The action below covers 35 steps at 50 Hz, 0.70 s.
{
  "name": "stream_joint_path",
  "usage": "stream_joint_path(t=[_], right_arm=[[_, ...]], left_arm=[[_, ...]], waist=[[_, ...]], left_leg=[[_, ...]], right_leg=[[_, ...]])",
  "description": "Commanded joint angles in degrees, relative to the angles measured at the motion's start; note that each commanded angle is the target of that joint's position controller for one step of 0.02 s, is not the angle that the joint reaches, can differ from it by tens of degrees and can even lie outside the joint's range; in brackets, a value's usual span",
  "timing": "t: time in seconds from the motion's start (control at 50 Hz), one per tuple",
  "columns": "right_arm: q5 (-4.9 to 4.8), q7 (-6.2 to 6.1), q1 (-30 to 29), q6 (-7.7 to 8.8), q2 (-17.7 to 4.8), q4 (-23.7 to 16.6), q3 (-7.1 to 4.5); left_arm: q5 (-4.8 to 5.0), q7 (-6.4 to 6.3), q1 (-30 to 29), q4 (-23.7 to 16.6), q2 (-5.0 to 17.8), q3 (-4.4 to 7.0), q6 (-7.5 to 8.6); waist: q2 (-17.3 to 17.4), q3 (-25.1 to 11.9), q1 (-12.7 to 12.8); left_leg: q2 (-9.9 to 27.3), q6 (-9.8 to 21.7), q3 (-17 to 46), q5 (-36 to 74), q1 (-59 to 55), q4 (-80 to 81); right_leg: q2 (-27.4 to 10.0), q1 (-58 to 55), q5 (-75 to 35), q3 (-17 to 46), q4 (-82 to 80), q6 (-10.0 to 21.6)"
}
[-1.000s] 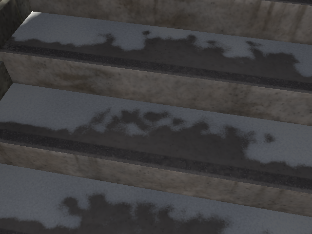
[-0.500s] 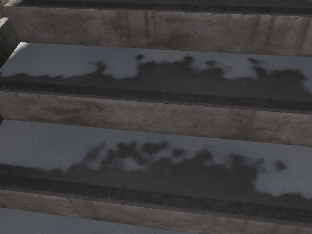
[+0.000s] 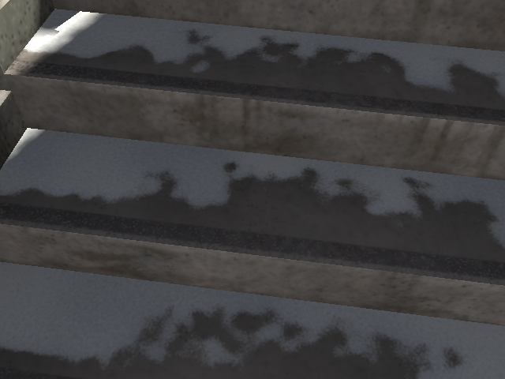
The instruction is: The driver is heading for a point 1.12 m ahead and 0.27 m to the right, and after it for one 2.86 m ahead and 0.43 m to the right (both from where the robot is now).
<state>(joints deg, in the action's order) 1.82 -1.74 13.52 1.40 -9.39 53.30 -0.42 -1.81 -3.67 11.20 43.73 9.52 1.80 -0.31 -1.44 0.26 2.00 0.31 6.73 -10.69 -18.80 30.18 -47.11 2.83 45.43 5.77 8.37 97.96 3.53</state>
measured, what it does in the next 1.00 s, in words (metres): climbs, turning right: right foot 0.17 m higher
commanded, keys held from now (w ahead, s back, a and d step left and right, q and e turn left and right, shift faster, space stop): w+e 0.50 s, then w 0.34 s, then w+q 0.16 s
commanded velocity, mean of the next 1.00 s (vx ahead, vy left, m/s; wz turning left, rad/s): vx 0.41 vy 0.00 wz -0.32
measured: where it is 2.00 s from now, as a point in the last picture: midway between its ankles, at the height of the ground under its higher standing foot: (391, 98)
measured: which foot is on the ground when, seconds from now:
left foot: down 0.00-0.72, up 0.74-1.00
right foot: up 0.00-0.66, down 0.68-1.00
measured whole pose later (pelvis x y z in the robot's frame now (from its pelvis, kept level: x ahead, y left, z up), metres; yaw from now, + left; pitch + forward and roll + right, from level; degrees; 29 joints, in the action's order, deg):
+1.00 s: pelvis +0.41 -0.23 +0.19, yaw -19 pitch +4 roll -3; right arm 0.8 5.5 8.9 4.4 -10.7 55.2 0.8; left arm -5.7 3.3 28.0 68.5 8.4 -0.4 2.5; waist 2.1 -5.6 0.6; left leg -2.1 14.5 10.2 -3.2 73.0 -127.4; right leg 3.3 22.3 19.5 -5.9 37.7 3.8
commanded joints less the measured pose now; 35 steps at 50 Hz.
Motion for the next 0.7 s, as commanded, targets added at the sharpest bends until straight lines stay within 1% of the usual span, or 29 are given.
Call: stream_joint_path(t=[0.02, 0.06, 0.08, 0.1, 0.12, 0.14, 0.16, 0.18, 0.22, 0.26, 0.28, 0.3, 0.32, 0.36, 0.4, 0.42, 0.46, 0.48, 0.5, 0.52, 0.54, 0.56, 0.58, 0.6, 0.62, 0.64, 0.66, 0.68, 0.7], right_arm=[[-0.34, -0.65, 2.6, 1.47, -3.4, -0.6, -0.94], [-0.88, -1.39, 4.7, 1.83, -5.1, 0.1, -1.75], [6.47, 2.25, 2.9, 2.57, -5.9, -3.8, -0.28], [7.00, 3.57, 6.7, 3.88, -6.3, -0.7, -0.32], [6.77, 5.16, 8.3, 3.93, -4.8, 1.1, 0.87], [5.42, 6.24, 8.2, 4.32, -3.3, 1.8, 1.62], [4.69, 6.37, 7.3, 4.82, -3.0, 2.3, 2.05], [3.98, 6.16, 5.6, 4.67, -2.3, 2.0, 2.46], [4.21, 5.33, 7.0, 4.88, -1.2, 2.5, 3.08], [4.69, 4.72, 10.8, 5.28, -0.6, 4.1, 3.51], [4.89, 4.61, 14.0, 5.45, -0.2, 5.6, 3.79], [5.23, 4.64, 15.6, 5.60, 0.3, 6.8, 4.10], [5.41, 4.71, 17.9, 5.53, 0.5, 8.2, 4.22], [6.14, 5.06, 18.5, 5.15, 1.8, 9.9, 4.72], [6.74, 5.41, 19.3, 4.71, 1.8, 11.4, 4.81], [7.26, 5.48, 18.9, 4.62, 2.0, 12.0, 4.80], [8.09, 5.41, 19.7, 4.55, 2.6, 14.1, 4.95], [8.91, 5.55, 17.5, 4.79, 3.1, 14.9, 5.14], [9.40, 5.53, 15.7, 5.19, 3.0, 15.1, 5.11], [9.75, 5.88, 15.8, 5.54, 2.3, 15.0, 5.09], [9.77, 6.23, 18.5, 5.45, 3.1, 15.4, 5.41], [9.10, 6.39, 21.2, 5.40, 3.0, 16.4, 5.35], [6.63, 8.04, 15.0, 4.79, 1.5, 13.5, 4.84], [4.55, 8.73, 18.2, 5.00, -0.6, 14.7, 4.12], [3.00, 8.49, 16.1, 6.13, -3.7, 12.7, 3.69], [2.75, 8.66, 16.6, 7.02, -7.3, 13.2, 3.01], [2.54, 8.62, 14.6, 7.50, -11.4, 12.5, 1.89], [2.29, 8.53, 13.9, 7.85, -14.2, 12.1, 0.87], [4.09, 9.03, 15.0, 7.79, -13.9, 13.0, 0.12]], left_arm=[[-0.75, 0.47, 9.0, 0.1, 0.6, 0.36, -0.62], [-0.98, 1.39, 3.9, -1.5, 2.3, 1.15, -0.92], [1.88, 6.23, 1.8, 0.5, 8.4, 1.26, 0.82], [1.78, 7.51, 5.8, 3.0, 9.1, 2.61, 2.28], [1.08, 7.85, 7.1, 4.7, 8.4, 2.26, 2.85], [0.63, 7.74, 7.9, 6.4, 7.8, 2.25, 3.53], [0.09, 7.65, 7.6, 7.2, 7.0, 1.80, 3.89], [0.06, 7.83, 6.5, 7.5, 6.9, 1.69, 3.47], [-0.64, 8.55, 4.3, 8.5, 5.7, 1.06, 2.51], [-1.12, 8.80, 1.4, 9.3, 4.7, 0.45, 2.21], [-1.16, 8.89, -0.1, 9.6, 4.4, 0.11, 2.09], [-1.16, 8.73, -1.0, 9.6, 4.3, -0.07, 2.19], [-1.13, 8.67, -2.4, 9.5, 4.3, -0.29, 2.45], [-0.51, 7.93, -4.3, 9.1, 3.9, -0.51, 2.93], [0.08, 7.88, -7.8, 7.9, 2.9, -1.34, 2.93], [0.63, 7.97, -8.1, 7.4, 1.4, -2.01, 2.58], [1.16, 7.95, -11.2, 5.7, -0.3, -3.33, 2.14], [2.01, 7.76, -12.9, 3.8, -1.0, -3.96, 1.94], [2.45, 7.69, -14.2, 2.6, -0.9, -4.21, 1.68], [1.92, 7.88, -18.2, 0.5, 0.9, -4.16, 1.03], [1.77, 7.61, -21.6, -1.5, 2.1, -4.24, -0.01], [1.15, 7.69, -23.6, -2.9, 0.9, -4.75, -1.46], [0.95, 8.68, -29.0, -4.2, 0.7, -5.42, -3.41], [0.72, 9.44, -33.6, -5.7, 0.9, -5.68, -4.63], [-0.28, 10.49, -29.0, -4.6, 0.0, -5.07, -4.43], [0.19, 10.96, -25.4, -4.2, 0.3, -4.65, -4.09], [1.22, 11.00, -20.0, -3.0, 2.1, -3.75, -3.07], [1.77, 10.34, -12.5, -0.8, 4.5, -2.55, -1.87], [0.85, 9.14, -0.5, 2.3, 8.8, -0.71, -1.41]], waist=[[5.0, 0.7, 1.9], [6.2, 0.8, 0.0], [7.8, -7.0, -6.1], [9.6, -1.4, -4.7], [7.3, -0.4, -4.0], [5.2, -1.2, -2.8], [3.9, -2.5, -2.4], [3.1, -4.5, -2.3], [3.0, -4.9, -2.9], [3.4, -5.2, -4.7], [5.2, -5.4, -5.8], [4.5, -4.7, -6.1], [5.2, -4.2, -7.0], [2.1, -2.0, -6.8], [2.4, -0.3, -6.8], [2.8, 0.8, -6.2], [3.0, 3.3, -5.8], [1.6, 4.4, -4.1], [0.9, 4.1, -3.1], [0.3, 2.4, -3.6], [1.1, 1.0, -4.3], [3.1, 1.0, -3.8], [2.7, 2.1, -2.7], [4.9, 1.1, -3.6], [9.0, 0.7, -0.2], [12.1, -0.9, 2.4], [14.3, -2.0, 5.9], [16.5, -5.3, 8.1], [14.1, -14.6, 10.3]], left_leg=[[11.7, -0.1, 15.0, -7.6, -6.7, 26.4], [12.9, 1.7, 15.6, -12.6, -9.5, 31.2], [16.4, 3.7, 24.4, -26.3, -10.6, 33.3], [19.2, 3.4, 26.9, -24.0, -15.4, 33.0], [20.1, 3.6, 26.7, -20.2, -16.6, 32.1], [19.1, 3.0, 23.0, -15.9, -19.1, 31.3], [17.9, 4.0, 19.6, -12.4, -20.3, 30.9], [16.9, 5.1, 16.2, -11.1, -20.6, 31.6], [16.0, 6.4, 12.4, -7.5, -22.1, 33.1], [16.3, 7.0, 10.0, -3.6, -25.4, 34.0], [16.7, 7.9, 9.6, -1.6, -27.5, 34.3], [17.6, 8.3, 9.4, 0.7, -30.0, 34.4], [18.6, 9.9, 10.4, 2.8, -32.3, 34.8], [21.3, 10.0, 9.9, 5.1, -37.0, 35.7], [22.4, 9.6, 8.6, 6.6, -40.4, 36.9], [22.9, 9.1, 7.6, 7.0, -40.8, 37.7], [23.9, 9.1, 6.6, 7.4, -43.9, 39.4], [23.4, 7.9, 4.7, 6.6, -41.7, 41.3], [21.3, 6.9, 1.5, 6.0, -39.1, 42.7], [19.3, 6.3, -1.6, 2.9, -36.6, 44.9], [19.2, 5.5, -2.5, 4.0, -34.4, 46.0], [18.2, 5.3, -3.8, 7.4, -33.7, 47.1], [18.2, 5.3, -7.9, 10.1, -22.5, 52.8], [17.3, 7.2, -7.8, 14.9, -17.4, 53.4], [18.9, 8.8, -8.9, 36.9, -18.3, 49.8], [20.3, 10.2, -9.5, 60.6, -22.7, 44.4], [20.2, 9.9, -9.7, 77.2, -27.2, 38.1], [20.1, 8.2, -8.7, 88.0, -29.7, 31.1], [16.3, 3.4, -7.1, 79.1, -18.2, 14.3]], right_leg=[[-2.0, 5.4, 0.2, -2.1, -7.8, -2.2], [-3.4, 6.7, -1.4, -4.1, -12.3, -4.2], [0.6, 17.0, 1.4, 2.2, 2.6, -1.7], [1.7, 23.7, -4.0, 8.8, 10.4, 1.7], [2.5, 30.1, -7.8, 11.5, 15.1, 5.3], [2.2, 31.8, -9.3, 12.2, 15.8, 7.9], [1.5, 33.0, -9.7, 11.1, 16.8, 9.1], [0.2, 32.4, -9.2, 9.1, 15.3, 8.7], [-2.4, 34.0, -10.0, 6.0, 13.8, 6.9], [-4.7, 36.2, -10.2, 4.5, 10.5, 5.4], [-5.4, 37.6, -9.4, 3.1, 13.1, 5.6], [-5.8, 40.0, -9.2, 3.8, 13.3, 6.1], [-5.5, 42.7, -6.9, 2.8, 18.9, 6.8], [-6.2, 48.4, -4.7, 5.6, 18.8, 8.7], [-6.6, 52.6, -1.9, 5.1, 20.2, 10.7], [-7.1, 54.8, -0.4, 5.2, 22.4, 11.9], [-6.8, 61.9, 5.2, 4.7, 29.3, 14.4], [-7.7, 61.6, 6.3, 4.1, 27.7, 16.5], [-8.5, 58.9, 5.6, 1.9, 24.5, 17.5], [-10.4, 54.6, 3.1, -2.6, 15.9, 17.6], [-12.3, 50.1, -0.4, -4.6, 9.9, 16.6], [-13.0, 46.9, -2.0, -7.5, 6.5, 16.2], [-13.7, 31.6, 7.1, -10.1, -5.9, 13.9], [-10.6, 20.7, 13.3, -13.2, -9.6, 11.7], [-6.9, 13.1, 15.0, -17.9, -9.3, 8.7], [-3.3, 8.3, 15.4, -19.3, -13.9, 8.1], [0.5, 2.1, 14.0, -19.9, -25.2, 7.7], [3.4, -8.7, 13.9, -19.1, -34.5, 7.0], [2.8, -30.9, -1.0, -10.3, -34.9, 9.7]])
Velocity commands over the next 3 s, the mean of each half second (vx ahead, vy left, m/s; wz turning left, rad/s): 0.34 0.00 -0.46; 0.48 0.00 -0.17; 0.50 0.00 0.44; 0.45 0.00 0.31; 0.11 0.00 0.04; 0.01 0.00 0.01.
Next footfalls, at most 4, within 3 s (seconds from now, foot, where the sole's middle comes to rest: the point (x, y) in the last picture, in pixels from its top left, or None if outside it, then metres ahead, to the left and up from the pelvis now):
0.68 right None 0.42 -0.33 -0.56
1.24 left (356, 223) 0.73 -0.19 -0.39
1.78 right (437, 84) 1.03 -0.39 -0.22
2.30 left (339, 61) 1.11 -0.15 -0.22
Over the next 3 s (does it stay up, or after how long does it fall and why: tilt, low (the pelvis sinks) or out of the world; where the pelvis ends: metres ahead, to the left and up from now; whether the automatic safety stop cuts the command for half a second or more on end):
stays up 1.05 -0.26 0.54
